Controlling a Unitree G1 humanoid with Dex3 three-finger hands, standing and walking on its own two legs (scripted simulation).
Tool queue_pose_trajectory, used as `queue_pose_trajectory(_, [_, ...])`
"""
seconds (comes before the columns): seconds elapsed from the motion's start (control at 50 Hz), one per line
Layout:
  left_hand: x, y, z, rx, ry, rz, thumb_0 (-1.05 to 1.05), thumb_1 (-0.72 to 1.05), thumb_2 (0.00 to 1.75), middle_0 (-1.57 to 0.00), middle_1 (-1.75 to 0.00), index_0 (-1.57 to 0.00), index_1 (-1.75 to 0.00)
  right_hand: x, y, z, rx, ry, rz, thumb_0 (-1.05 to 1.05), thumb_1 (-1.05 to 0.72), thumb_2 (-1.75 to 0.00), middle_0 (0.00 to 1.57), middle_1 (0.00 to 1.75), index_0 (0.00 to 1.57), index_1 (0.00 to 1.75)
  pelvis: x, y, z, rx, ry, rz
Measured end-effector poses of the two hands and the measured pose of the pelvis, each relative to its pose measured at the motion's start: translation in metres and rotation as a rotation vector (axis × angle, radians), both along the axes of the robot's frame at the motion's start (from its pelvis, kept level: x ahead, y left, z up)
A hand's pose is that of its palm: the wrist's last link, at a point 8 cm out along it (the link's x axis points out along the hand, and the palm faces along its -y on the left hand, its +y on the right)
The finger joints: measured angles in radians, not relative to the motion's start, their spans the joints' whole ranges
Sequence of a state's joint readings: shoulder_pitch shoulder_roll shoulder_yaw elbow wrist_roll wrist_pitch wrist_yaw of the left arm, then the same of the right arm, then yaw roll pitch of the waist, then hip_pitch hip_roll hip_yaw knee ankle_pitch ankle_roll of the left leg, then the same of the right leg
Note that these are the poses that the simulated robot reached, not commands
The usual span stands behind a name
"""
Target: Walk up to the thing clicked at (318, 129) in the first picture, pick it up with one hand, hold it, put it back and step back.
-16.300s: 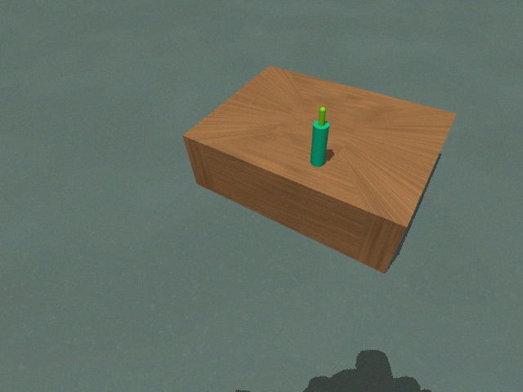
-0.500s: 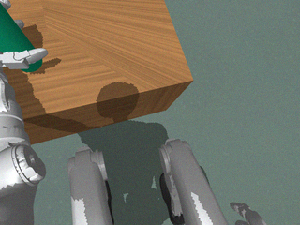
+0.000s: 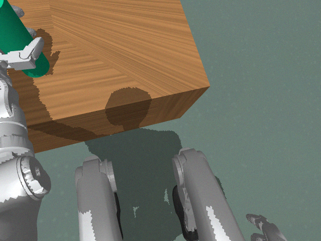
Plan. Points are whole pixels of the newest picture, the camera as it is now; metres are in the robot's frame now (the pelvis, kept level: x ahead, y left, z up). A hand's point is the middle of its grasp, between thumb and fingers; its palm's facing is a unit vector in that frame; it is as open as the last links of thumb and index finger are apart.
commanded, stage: settle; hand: left
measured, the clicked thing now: (3, 27) +0.54 +0.29 +0.05
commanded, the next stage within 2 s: lift in 0.88 s
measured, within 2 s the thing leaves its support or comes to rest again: leaves its support in 0.18 s
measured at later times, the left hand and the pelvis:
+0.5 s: hand (2, 23) +0.54 +0.28 +0.06, palm faces +0.26 -0.96 -0.06, open 8.1 cm; pelvis +0.02 +0.00 +0.07, yaw +1 degrees
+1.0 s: hand out of the picture +0.54 +0.28 +0.10, palm faces +0.25 -0.97 -0.04, open 8.2 cm; pelvis +0.03 +0.01 +0.11, yaw +2 degrees
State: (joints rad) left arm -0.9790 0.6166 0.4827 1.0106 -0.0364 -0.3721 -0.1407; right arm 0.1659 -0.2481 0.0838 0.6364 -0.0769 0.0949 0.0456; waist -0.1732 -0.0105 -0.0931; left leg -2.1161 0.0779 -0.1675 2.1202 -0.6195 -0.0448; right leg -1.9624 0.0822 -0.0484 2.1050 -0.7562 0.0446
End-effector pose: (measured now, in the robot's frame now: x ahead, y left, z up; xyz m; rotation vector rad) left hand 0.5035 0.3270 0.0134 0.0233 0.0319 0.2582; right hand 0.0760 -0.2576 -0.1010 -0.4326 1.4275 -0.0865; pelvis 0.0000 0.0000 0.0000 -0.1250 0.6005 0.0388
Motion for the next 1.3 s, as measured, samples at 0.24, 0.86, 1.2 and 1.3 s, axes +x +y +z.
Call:
queue_pose_trajectory(0.24, [-0.014, -0.009, 0.015, 0.004, 0.111, -0.003, 0.0, -0.13, 1.05, -0.8, -1.02, -0.84, -1.01, 0.002, 0.007, 0.034, 0.004, -0.017, -0.048, 0.0, -0.9, -0.9, 0.21, 0.3, 0.2, 0.3, 0.008, 0.001, 0.039, 0.001, 0.013, 0.01])
queue_pose_trajectory(0.86, [0.004, 0.0, 0.083, -0.018, 0.081, -0.002, 0.0, -0.15, 1.08, -0.8, -1.04, -0.83, -1.03, 0.026, 0.008, 0.098, 0.005, -0.033, -0.053, 0.0, -0.89, -0.9, 0.21, 0.3, 0.2, 0.3, 0.033, 0.008, 0.102, 0.009, 0.027, 0.029])
queue_pose_trajectory(1.2, [-0.016, 0.003, 0.111, -0.008, 0.081, 0.014, 0.0, -0.15, 1.08, -0.8, -1.04, -0.83, -1.03, 0.023, 0.017, 0.118, 0.033, -0.038, -0.056, 0.01, -0.92, -0.9, 0.21, 0.3, 0.2, 0.3, 0.033, 0.011, 0.126, 0.012, -0.009, 0.044])
queue_pose_trajectory(1.3, [-0.03, -0.002, 0.124, -0.004, 0.096, 0.003, 0.0, -0.15, 1.08, -0.8, -1.04, -0.83, -1.03, 0.027, 0.02, 0.132, 0.04, -0.062, -0.059, 0.01, -0.92, -0.91, 0.21, 0.3, 0.2, 0.3, 0.034, 0.012, 0.14, 0.014, -0.032, 0.051])
